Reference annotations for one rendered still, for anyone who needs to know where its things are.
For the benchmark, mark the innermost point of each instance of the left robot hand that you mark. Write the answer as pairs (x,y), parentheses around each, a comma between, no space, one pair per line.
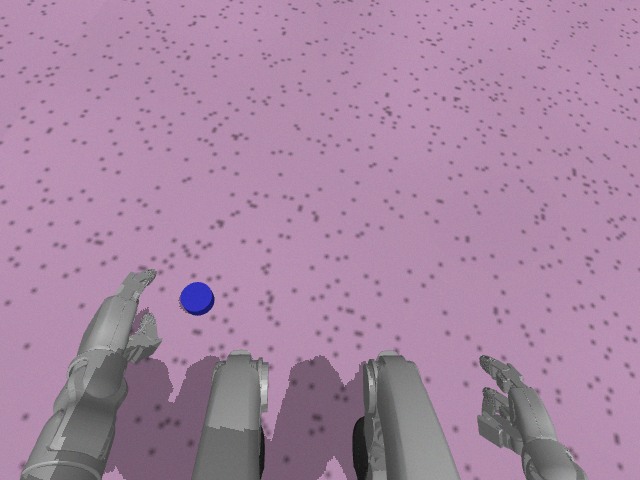
(110,327)

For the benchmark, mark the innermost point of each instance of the tin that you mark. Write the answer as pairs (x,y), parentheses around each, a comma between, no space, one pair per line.
(197,298)

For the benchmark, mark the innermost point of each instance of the left robot arm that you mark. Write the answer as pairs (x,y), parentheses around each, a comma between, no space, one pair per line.
(75,442)

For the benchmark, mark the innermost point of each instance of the right robot foot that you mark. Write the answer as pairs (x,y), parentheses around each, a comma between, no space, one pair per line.
(360,456)

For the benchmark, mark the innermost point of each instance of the right robot hand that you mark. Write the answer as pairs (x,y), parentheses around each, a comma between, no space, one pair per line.
(523,416)

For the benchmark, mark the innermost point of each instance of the right robot arm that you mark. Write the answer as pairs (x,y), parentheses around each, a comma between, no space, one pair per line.
(545,459)

